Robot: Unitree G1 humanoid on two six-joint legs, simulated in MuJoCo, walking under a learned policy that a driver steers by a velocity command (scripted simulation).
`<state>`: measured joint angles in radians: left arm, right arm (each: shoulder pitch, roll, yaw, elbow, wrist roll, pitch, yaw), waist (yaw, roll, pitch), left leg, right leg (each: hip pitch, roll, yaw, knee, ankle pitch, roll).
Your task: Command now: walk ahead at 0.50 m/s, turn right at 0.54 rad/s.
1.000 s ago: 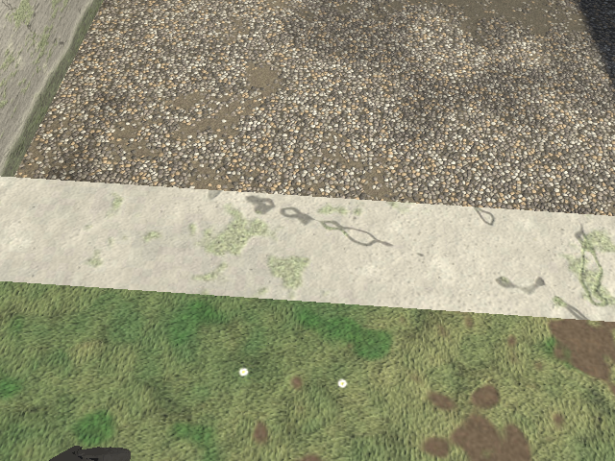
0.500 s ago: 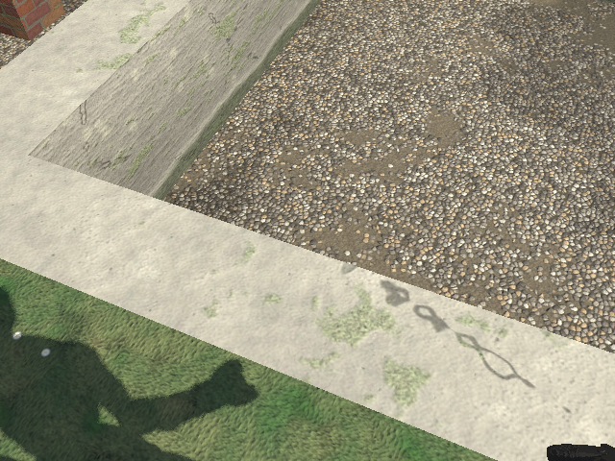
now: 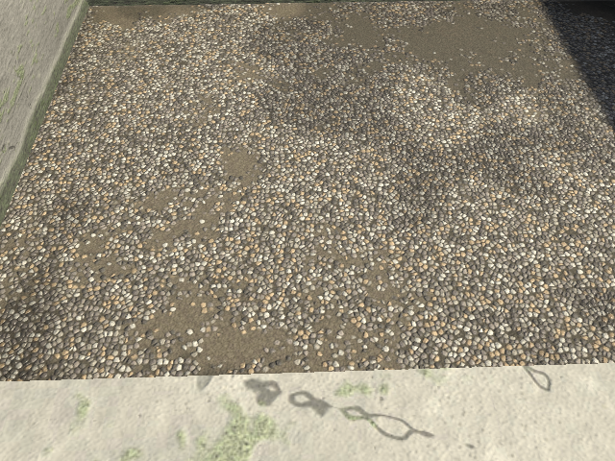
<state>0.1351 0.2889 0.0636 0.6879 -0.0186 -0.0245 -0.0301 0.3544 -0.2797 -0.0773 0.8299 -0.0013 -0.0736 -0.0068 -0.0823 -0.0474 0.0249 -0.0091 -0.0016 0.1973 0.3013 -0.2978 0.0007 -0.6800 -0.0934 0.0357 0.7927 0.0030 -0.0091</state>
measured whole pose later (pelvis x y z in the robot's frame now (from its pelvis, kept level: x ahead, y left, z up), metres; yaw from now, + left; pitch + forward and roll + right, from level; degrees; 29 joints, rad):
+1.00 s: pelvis +0.41 -0.01 +0.00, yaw +7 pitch +0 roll -2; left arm 0.08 0.26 0.02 0.65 0.04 0.10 0.04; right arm 0.29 -0.23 -0.01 0.69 0.01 0.02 0.01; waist -0.01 -0.04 0.03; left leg -0.31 -0.16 -0.13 0.49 -0.15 0.11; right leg -0.56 0.01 0.08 0.93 -0.24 0.08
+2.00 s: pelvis +0.47 +0.03 +0.00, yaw -14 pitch +0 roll -1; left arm 0.16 0.21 -0.04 0.58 0.02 0.10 0.01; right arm 0.15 -0.25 0.03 0.60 -0.04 0.05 0.02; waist 0.01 0.02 0.00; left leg -0.27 -0.04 -0.11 0.54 -0.25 0.02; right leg -0.28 0.14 0.29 0.53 -0.24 0.01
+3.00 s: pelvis +0.48 +0.03 -0.01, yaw +3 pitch -1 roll +0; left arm 0.21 0.19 -0.04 0.64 0.02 0.11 -0.01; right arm 0.12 -0.14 0.06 0.60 -0.04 0.09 0.01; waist 0.00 0.01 0.00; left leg -0.29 0.02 0.02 0.62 -0.32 -0.01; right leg -0.28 0.02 0.02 0.63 -0.34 -0.01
